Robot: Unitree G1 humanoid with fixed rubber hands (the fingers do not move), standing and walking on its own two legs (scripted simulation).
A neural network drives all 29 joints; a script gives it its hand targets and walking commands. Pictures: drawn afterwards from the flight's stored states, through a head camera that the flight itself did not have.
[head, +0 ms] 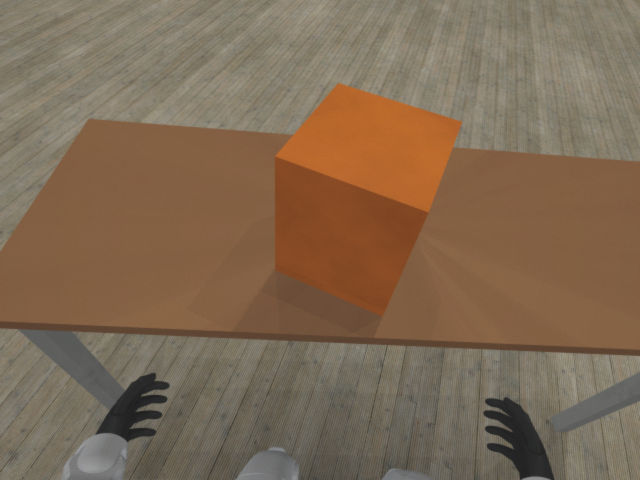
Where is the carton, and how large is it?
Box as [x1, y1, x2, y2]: [275, 83, 461, 315]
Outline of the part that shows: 338,83 275,156 275,270 382,315 426,217 461,122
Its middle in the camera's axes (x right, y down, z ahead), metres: +0.07 -0.06 +0.63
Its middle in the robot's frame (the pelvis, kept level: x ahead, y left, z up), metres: +0.52 -0.04 +0.03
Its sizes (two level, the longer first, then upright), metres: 0.210 0.200 0.250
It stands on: a table, 0.64 m high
